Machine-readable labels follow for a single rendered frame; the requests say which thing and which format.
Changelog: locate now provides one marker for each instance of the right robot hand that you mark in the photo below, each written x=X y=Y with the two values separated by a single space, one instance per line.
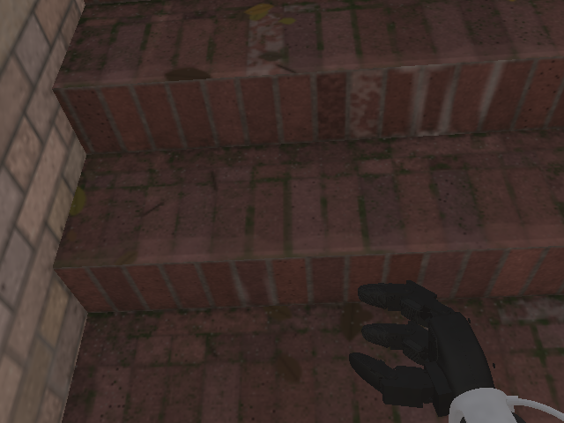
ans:
x=453 y=359

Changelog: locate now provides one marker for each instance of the robot right forearm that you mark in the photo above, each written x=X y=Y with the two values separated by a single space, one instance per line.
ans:
x=483 y=405

